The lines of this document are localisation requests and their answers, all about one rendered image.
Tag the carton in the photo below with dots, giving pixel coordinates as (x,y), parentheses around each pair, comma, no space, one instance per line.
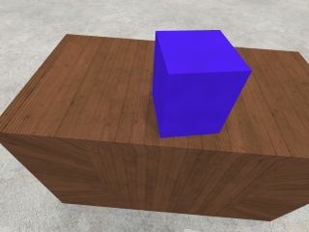
(198,76)

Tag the pedestal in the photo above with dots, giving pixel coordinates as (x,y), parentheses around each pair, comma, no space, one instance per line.
(85,126)

